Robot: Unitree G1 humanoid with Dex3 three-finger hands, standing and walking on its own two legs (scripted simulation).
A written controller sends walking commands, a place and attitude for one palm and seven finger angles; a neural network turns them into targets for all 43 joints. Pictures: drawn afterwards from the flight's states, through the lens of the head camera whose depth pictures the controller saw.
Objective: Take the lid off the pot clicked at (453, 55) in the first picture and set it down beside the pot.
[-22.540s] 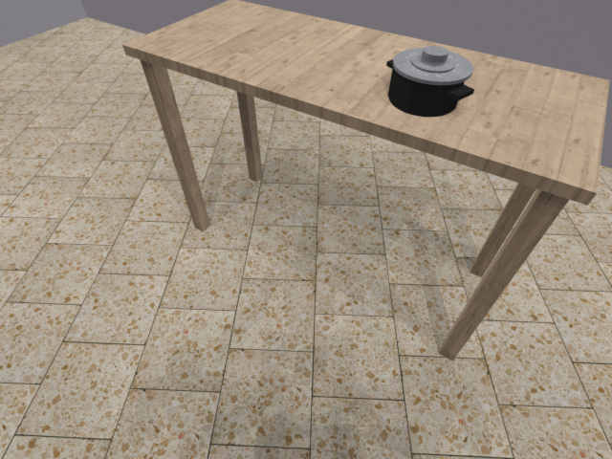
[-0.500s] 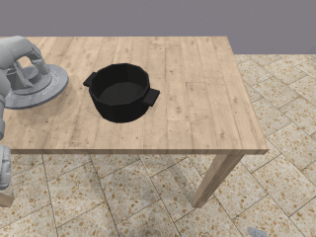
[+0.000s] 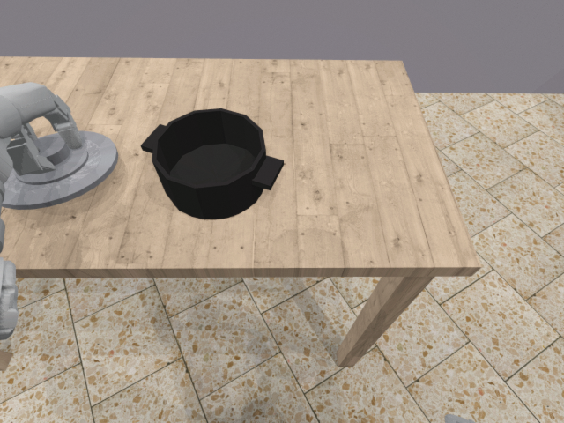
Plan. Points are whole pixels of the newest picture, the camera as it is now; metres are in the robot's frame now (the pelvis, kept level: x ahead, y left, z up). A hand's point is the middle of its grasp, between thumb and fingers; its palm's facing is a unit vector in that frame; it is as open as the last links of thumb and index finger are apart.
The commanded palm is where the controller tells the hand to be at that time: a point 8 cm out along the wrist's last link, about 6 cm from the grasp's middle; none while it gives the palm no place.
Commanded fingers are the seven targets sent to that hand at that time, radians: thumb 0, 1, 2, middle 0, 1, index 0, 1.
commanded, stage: lower the lid onto the table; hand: left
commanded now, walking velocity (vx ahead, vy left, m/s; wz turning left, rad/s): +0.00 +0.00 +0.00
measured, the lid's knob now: (46, 152) +0.46 +0.33 +0.12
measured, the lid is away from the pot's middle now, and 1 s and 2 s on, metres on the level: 0.23 0.23 0.23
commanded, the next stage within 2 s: open the fingers wide in 0.84 s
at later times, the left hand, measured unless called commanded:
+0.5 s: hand (43, 167) +0.43 +0.33 +0.12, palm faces -0.46 -0.17 -0.87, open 8.0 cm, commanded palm +0.46 +0.34 +0.19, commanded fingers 0.00 0.47 1.21 -0.80 -0.88 -0.87 -0.92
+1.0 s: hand (45, 167) +0.44 +0.33 +0.11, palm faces -0.45 -0.12 -0.89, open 8.1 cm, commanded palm +0.45 +0.33 +0.16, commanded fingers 0.00 0.43 1.13 -0.75 -0.89 -0.81 -0.92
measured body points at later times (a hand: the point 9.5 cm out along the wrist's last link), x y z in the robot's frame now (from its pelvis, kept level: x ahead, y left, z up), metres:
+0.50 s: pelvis -0.01 +0.01 -0.01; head +0.06 +0.01 +0.44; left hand +0.45 +0.33 +0.17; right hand +0.07 -0.27 -0.13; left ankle +0.01 +0.09 -0.74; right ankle -0.02 -0.14 -0.74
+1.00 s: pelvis -0.01 +0.01 -0.02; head +0.06 +0.01 +0.43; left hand +0.46 +0.33 +0.16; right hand +0.02 -0.28 -0.14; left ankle +0.01 +0.09 -0.74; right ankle -0.02 -0.14 -0.74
